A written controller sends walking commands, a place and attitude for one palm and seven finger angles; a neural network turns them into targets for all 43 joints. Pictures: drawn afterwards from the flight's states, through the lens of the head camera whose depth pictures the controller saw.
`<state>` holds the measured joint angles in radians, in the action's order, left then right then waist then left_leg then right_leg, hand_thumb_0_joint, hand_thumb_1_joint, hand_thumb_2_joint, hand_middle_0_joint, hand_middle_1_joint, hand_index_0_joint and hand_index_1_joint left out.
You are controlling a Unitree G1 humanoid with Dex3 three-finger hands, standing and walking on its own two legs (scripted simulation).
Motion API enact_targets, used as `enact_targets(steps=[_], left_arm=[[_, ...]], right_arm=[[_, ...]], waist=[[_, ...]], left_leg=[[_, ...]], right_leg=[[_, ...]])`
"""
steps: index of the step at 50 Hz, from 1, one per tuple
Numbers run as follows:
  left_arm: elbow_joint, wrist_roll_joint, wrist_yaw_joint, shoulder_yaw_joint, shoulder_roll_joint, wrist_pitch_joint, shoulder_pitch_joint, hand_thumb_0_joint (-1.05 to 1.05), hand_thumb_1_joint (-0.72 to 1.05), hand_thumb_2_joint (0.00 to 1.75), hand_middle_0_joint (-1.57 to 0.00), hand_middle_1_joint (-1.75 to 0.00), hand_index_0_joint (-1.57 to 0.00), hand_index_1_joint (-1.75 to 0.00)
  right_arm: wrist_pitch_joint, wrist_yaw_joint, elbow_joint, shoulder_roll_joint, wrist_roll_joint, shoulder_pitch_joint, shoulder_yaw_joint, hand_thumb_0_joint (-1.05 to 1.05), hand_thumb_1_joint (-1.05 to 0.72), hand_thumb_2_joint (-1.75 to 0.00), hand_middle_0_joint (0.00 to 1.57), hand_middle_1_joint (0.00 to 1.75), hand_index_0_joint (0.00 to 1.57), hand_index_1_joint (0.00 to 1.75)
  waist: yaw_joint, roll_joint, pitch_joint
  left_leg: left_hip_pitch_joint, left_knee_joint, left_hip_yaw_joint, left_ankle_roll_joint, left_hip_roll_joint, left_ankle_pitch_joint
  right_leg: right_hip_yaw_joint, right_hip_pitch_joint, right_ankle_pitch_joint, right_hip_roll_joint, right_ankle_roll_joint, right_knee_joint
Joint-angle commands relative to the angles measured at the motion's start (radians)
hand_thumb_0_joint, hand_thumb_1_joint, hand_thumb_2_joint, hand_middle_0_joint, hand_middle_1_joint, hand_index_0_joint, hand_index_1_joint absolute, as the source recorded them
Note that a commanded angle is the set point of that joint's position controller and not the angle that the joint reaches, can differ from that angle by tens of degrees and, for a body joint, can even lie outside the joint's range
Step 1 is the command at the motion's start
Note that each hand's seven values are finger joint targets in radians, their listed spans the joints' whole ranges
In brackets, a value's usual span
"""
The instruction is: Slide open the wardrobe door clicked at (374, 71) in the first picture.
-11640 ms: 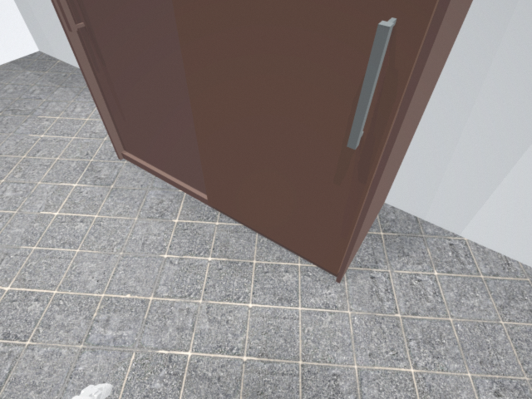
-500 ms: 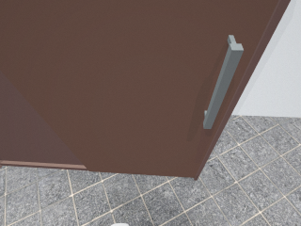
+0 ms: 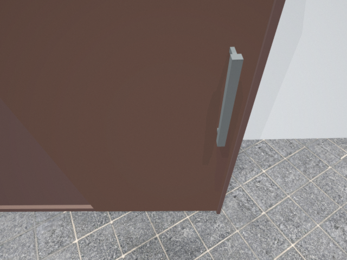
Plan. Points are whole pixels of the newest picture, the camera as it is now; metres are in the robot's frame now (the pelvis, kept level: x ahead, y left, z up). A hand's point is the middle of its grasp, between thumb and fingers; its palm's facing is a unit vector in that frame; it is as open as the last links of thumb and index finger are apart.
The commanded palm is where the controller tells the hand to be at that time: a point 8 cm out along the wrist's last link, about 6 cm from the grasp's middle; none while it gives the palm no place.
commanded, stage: come to a stop and stand still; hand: right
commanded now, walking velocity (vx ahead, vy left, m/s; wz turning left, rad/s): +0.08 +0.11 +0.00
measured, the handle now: (225, 103) +0.48 -0.13 +0.10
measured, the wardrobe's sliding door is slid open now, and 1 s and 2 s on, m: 0.00 0.00 0.00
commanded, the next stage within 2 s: look again from close up in 0.86 s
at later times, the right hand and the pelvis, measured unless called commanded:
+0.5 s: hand out of the picture +0.01 -0.14 -0.17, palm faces +0.00 +0.98 -0.18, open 7.3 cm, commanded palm none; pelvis +0.02 +0.02 +0.01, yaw +1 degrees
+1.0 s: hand out of the picture +0.01 -0.16 -0.18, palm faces +0.00 +0.98 -0.20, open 7.4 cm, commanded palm none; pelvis +0.01 +0.01 +0.00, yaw +1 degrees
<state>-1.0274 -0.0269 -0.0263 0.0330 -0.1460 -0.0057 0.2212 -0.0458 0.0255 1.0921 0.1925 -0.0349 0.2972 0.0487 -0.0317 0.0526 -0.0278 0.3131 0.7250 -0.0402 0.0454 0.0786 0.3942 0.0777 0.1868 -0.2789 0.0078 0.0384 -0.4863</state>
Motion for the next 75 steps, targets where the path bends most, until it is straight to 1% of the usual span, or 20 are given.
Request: enact_targets(steps=[1,3,5,7,8,9,10,11,19,33,34,35,36,37,38,39,42,47,65,75], left_arm=[[0.003,0.0,-0.011,0.018,-0.147,-0.011,0.04,0.0,0.9,0.9,-0.2,-0.3,-0.2,-0.3],[-0.015,0.001,-0.013,0.02,-0.144,-0.012,0.065,0.0,0.9,0.9,-0.2,-0.3,-0.2,-0.3],[-0.037,0.004,-0.016,0.017,-0.144,-0.014,0.077,0.0,0.9,0.9,-0.2,-0.3,-0.2,-0.3],[-0.05,0.013,-0.017,0.01,-0.123,-0.018,0.079,0.0,0.9,0.9,-0.2,-0.3,-0.2,-0.3],[-0.054,0.018,-0.015,0.005,-0.099,-0.023,0.089,0.0,0.9,0.9,-0.2,-0.3,-0.2,-0.3],[-0.057,0.019,-0.012,-0.004,-0.077,-0.027,0.092,0.0,0.9,0.9,-0.2,-0.3,-0.2,-0.3],[-0.064,0.018,-0.01,-0.006,-0.072,-0.027,0.093,0.0,0.9,0.9,-0.2,-0.3,-0.2,-0.3],[-0.073,0.015,-0.011,-0.005,-0.074,-0.02,0.09,0.0,0.9,0.9,-0.2,-0.3,-0.2,-0.3],[-0.126,0.017,-0.016,-0.016,-0.05,-0.017,0.138,0.0,0.9,0.9,-0.2,-0.3,-0.2,-0.3],[-0.131,0.018,-0.019,-0.015,-0.036,-0.013,0.152,0.0,0.9,0.9,-0.2,-0.3,-0.2,-0.3],[-0.046,0.027,-0.002,-0.02,-0.087,-0.032,0.033,0.0,0.9,0.9,-0.2,-0.3,-0.2,-0.3],[-0.024,0.019,0.001,-0.02,-0.032,-0.018,0.107,0.0,0.9,0.9,-0.2,-0.3,-0.2,-0.3],[-0.035,0.018,0.004,-0.019,-0.04,-0.018,0.149,0.0,0.9,0.9,-0.2,-0.3,-0.2,-0.3],[-0.035,0.014,0.005,-0.02,-0.046,-0.022,0.163,0.0,0.9,0.9,-0.2,-0.3,-0.2,-0.3],[-0.034,0.01,0.005,-0.026,-0.045,-0.032,0.167,0.0,0.9,0.9,-0.2,-0.3,-0.2,-0.3],[-0.026,0.013,0.002,-0.027,-0.057,-0.033,0.161,0.0,0.9,0.9,-0.2,-0.3,-0.2,-0.3],[-0.01,0.016,-0.004,-0.029,-0.078,-0.031,0.146,0.0,0.9,0.9,-0.2,-0.3,-0.2,-0.3],[-0.009,0.013,-0.001,-0.033,-0.093,-0.025,0.137,0.0,0.9,0.9,-0.2,-0.3,-0.2,-0.3],[-0.057,0.015,-0.002,-0.038,-0.097,-0.031,0.14,0.0,0.9,0.9,-0.2,-0.3,-0.2,-0.3],[-0.076,0.016,-0.005,-0.036,-0.08,-0.027,0.135,0.0,0.9,0.9,-0.2,-0.3,-0.2,-0.3]], right_arm=[[0.031,-0.017,-0.041,-0.001,0.002,0.004,-0.011,0.0,-0.9,-0.9,0.2,0.3,0.2,0.3],[0.038,-0.018,-0.041,0.0,0.004,-0.011,-0.017,0.0,-0.9,-0.9,0.2,0.3,0.2,0.3],[0.041,-0.015,-0.026,-0.003,0.009,0.005,-0.021,0.0,-0.9,-0.9,0.2,0.3,0.2,0.3],[0.051,-0.008,0.004,0.012,0.013,0.054,-0.02,0.0,-0.9,-0.9,0.2,0.3,0.2,0.3],[0.059,-0.002,0.015,0.036,0.016,0.068,-0.02,0.0,-0.9,-0.9,0.2,0.3,0.2,0.3],[0.063,0.002,0.024,0.048,0.017,0.072,-0.021,0.0,-0.9,-0.9,0.2,0.3,0.2,0.3],[0.065,0.001,0.031,0.054,0.018,0.064,-0.024,0.0,-0.9,-0.9,0.2,0.3,0.2,0.3],[0.068,0.001,0.034,0.048,0.018,0.05,-0.023,0.0,-0.9,-0.9,0.2,0.3,0.2,0.3],[0.065,0.011,0.046,0.019,0.025,0.053,-0.035,0.0,-0.9,-0.9,0.2,0.3,0.2,0.3],[0.068,0.016,0.047,0.006,0.02,0.085,-0.033,0.0,-0.9,-0.9,0.2,0.3,0.2,0.3],[0.095,0.055,0.065,0.045,0.012,0.143,-0.043,0.0,-0.9,-0.9,0.2,0.3,0.2,0.3],[0.105,0.047,0.019,0.083,0.018,0.105,-0.034,0.0,-0.9,-0.9,0.2,0.3,0.2,0.3],[0.106,0.038,0.002,0.069,0.019,0.063,-0.039,0.0,-0.9,-0.9,0.2,0.3,0.2,0.3],[0.106,0.032,-0.01,0.046,0.021,0.055,-0.042,0.0,-0.9,-0.9,0.2,0.3,0.2,0.3],[0.108,0.027,-0.01,0.04,0.021,0.053,-0.043,0.0,-0.9,-0.9,0.2,0.3,0.2,0.3],[0.103,0.024,-0.013,0.036,0.022,0.06,-0.045,0.0,-0.9,-0.9,0.2,0.3,0.2,0.3],[0.087,0.019,-0.011,0.021,0.023,0.065,-0.05,0.0,-0.9,-0.9,0.2,0.3,0.2,0.3],[0.074,0.015,-0.02,0.033,0.023,0.059,-0.052,0.0,-0.9,-0.9,0.2,0.3,0.2,0.3],[0.07,0.013,-0.016,0.054,0.023,0.05,-0.045,0.0,-0.9,-0.9,0.2,0.3,0.2,0.3],[0.07,0.014,0.0,0.043,0.022,0.062,-0.045,0.0,-0.9,-0.9,0.2,0.3,0.2,0.3]], waist=[[0.033,-0.177,-0.078],[0.045,-0.164,-0.064],[0.038,-0.168,-0.031],[0.012,-0.118,-0.002],[0.014,-0.069,0.0],[0.019,-0.057,-0.003],[0.024,-0.057,0.002],[0.027,0.008,-0.009],[0.026,-0.036,-0.035],[0.028,-0.044,-0.057],[-0.006,-0.039,-0.083],[0.059,-0.038,0.0],[0.072,-0.053,0.027],[0.072,-0.083,0.032],[0.061,-0.134,0.042],[0.055,-0.134,0.032],[0.043,-0.047,-0.032],[0.036,-0.047,-0.093],[0.025,-0.049,-0.045],[0.026,-0.044,-0.064]], left_leg=[[0.05,0.021,-0.006,-0.006,-0.003,0.018],[0.029,-0.074,-0.016,-0.005,-0.011,0.021],[-0.029,-0.184,-0.024,-0.005,-0.018,-0.042],[-0.163,-0.365,-0.001,-0.009,-0.004,-0.209],[-0.227,-0.393,0.048,-0.026,0.036,-0.3],[-0.238,-0.372,0.061,-0.044,0.076,-0.388],[-0.215,-0.352,0.055,-0.051,0.08,-0.392],[-0.187,-0.352,0.056,-0.054,0.063,-0.387],[-0.183,-0.395,0.046,-0.052,0.053,-0.386],[-0.158,-0.417,0.049,-0.057,0.049,-0.37],[-0.124,-0.37,0.122,-0.044,0.103,-0.784],[-0.155,-0.365,0.142,-0.09,0.134,-0.628],[-0.12,-0.356,0.113,-0.111,0.103,-0.4],[-0.101,-0.333,0.099,-0.113,0.067,-0.303],[-0.105,-0.306,0.075,-0.109,0.052,-0.344],[-0.115,-0.294,0.068,-0.105,0.039,-0.325],[-0.099,-0.298,0.056,-0.096,0.024,-0.254],[-0.073,-0.322,0.063,-0.089,0.021,-0.156],[-0.127,-0.326,0.057,-0.081,0.034,-0.243],[-0.119,-0.343,0.06,-0.082,0.038,-0.245]], right_leg=[[-0.223,0.038,-0.034,0.251,0.09,0.31],[-0.214,-0.006,0.067,0.247,0.093,0.275],[-0.196,-0.036,0.153,0.232,0.079,0.233],[-0.147,0.001,0.214,0.185,0.031,0.151],[-0.118,0.041,0.236,0.154,-0.001,0.118],[-0.089,0.048,0.226,0.128,-0.022,0.118],[-0.08,0.027,0.197,0.117,-0.033,0.135],[-0.071,0.004,0.192,0.116,-0.041,0.128],[-0.063,-0.034,0.228,0.124,-0.04,0.161],[-0.06,-0.045,0.216,0.124,-0.04,0.159],[-0.025,0.064,0.212,0.103,-0.055,-0.079],[-0.054,0.048,-0.023,0.068,-0.038,-0.043],[-0.06,0.026,-0.007,0.07,-0.038,-0.009],[-0.073,0.014,0.063,0.078,-0.031,0.014],[-0.077,-0.002,0.154,0.093,-0.021,0.026],[-0.092,0.013,0.187,0.101,-0.013,0.034],[-0.1,0.046,0.159,0.107,-0.002,0.068],[-0.106,0.068,0.08,0.098,0.001,0.112],[-0.092,0.02,0.16,0.1,0.0,0.137],[-0.084,0.016,0.149,0.098,-0.005,0.138]])
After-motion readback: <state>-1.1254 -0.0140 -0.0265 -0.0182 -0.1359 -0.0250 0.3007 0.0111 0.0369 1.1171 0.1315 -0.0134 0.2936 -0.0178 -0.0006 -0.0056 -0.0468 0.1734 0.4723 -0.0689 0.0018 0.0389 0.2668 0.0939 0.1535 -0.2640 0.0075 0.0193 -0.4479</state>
